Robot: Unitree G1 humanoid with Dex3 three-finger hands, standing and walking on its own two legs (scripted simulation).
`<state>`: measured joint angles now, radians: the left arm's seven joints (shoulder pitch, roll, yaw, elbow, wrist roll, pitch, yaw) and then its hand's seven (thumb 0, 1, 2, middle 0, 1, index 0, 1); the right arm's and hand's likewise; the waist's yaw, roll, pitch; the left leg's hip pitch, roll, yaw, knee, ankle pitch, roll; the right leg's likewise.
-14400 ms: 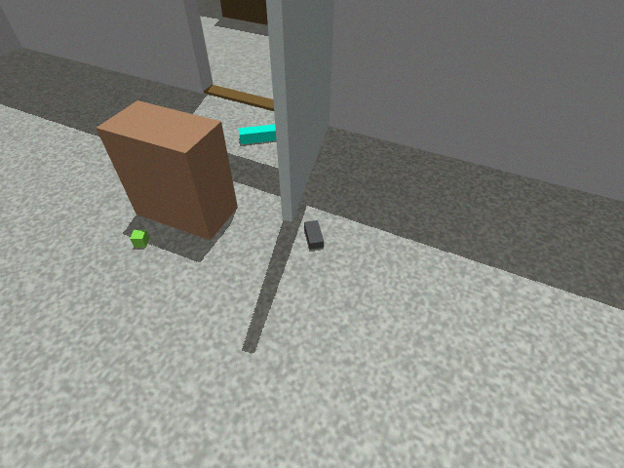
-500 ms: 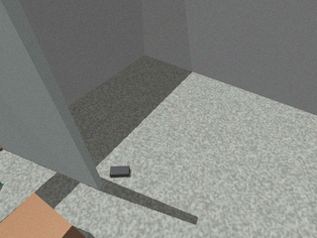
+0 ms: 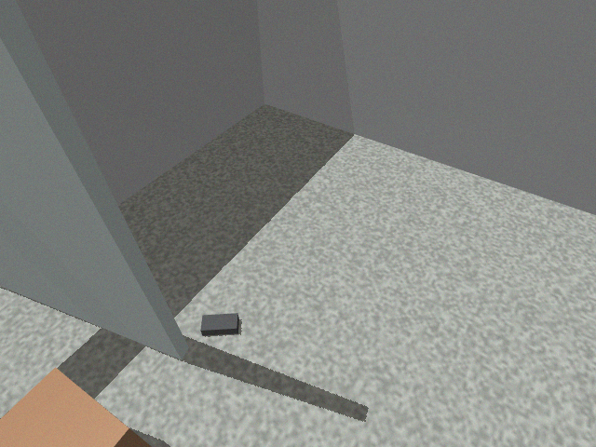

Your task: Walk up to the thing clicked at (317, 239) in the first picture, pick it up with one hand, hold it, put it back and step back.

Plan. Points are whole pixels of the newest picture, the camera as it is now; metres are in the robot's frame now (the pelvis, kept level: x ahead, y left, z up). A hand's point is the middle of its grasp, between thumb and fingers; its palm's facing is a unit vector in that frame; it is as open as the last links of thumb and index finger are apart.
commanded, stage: stand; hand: left
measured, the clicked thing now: (220, 324) +0.71 +0.31 -0.76
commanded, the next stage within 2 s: walk up in 0.12 s
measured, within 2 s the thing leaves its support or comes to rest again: neither
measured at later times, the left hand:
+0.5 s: hand out of the picture +0.08 +0.34 -0.18, palm faces +0.01 -0.94 -0.35, open 7.4 cm
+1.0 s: hand (150, 345) +0.34 +0.27 -0.14, palm faces +0.00 -0.93 -0.38, open 7.3 cm
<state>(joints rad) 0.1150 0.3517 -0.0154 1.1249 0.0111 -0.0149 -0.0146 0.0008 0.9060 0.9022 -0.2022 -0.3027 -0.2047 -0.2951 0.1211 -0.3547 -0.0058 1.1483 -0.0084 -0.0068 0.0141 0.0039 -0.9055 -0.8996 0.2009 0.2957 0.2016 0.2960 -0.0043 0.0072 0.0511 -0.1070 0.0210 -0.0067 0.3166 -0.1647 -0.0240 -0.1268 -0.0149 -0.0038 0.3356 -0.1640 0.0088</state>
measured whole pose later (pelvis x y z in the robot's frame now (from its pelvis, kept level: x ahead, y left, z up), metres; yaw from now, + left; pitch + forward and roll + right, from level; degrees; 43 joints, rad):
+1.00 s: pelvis +0.24 +0.01 -0.02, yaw +0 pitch -4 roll +2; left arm 0.22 0.36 0.05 0.84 0.01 -0.06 -0.05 0.00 0.91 0.90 -0.20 -0.30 -0.20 -0.30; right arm 0.32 -0.41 -0.05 0.87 0.00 -0.04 0.01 0.01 -0.91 -0.90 0.20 0.30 0.20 0.30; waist 0.01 0.04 0.11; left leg -0.32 0.01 -0.01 1.11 -0.49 0.03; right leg -0.29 -0.05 -0.04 0.61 -0.25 -0.02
